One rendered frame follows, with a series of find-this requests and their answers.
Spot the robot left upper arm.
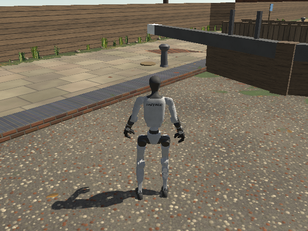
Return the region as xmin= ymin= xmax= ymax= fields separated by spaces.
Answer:
xmin=130 ymin=96 xmax=145 ymax=123

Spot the robot left hand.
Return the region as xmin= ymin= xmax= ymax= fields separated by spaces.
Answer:
xmin=124 ymin=129 xmax=135 ymax=138

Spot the right robot shin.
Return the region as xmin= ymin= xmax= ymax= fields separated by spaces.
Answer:
xmin=162 ymin=158 xmax=168 ymax=190

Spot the left robot forearm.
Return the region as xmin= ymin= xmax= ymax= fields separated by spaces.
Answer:
xmin=125 ymin=115 xmax=134 ymax=131

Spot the robot right upper arm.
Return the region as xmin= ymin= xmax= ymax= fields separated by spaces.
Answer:
xmin=165 ymin=97 xmax=178 ymax=123

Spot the right robot forearm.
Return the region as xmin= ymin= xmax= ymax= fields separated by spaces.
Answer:
xmin=174 ymin=116 xmax=183 ymax=134

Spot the robot right hand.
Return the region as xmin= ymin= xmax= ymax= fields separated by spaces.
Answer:
xmin=174 ymin=132 xmax=185 ymax=143

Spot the humanoid robot torso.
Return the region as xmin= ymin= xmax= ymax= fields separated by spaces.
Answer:
xmin=143 ymin=96 xmax=166 ymax=144

